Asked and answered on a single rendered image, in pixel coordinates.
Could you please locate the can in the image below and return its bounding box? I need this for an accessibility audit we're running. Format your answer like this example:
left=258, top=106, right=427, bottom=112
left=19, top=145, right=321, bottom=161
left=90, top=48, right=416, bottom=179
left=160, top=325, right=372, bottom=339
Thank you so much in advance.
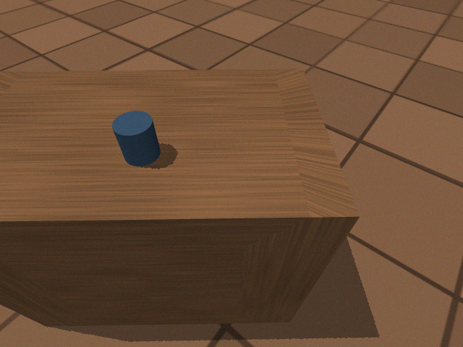
left=112, top=111, right=161, bottom=166

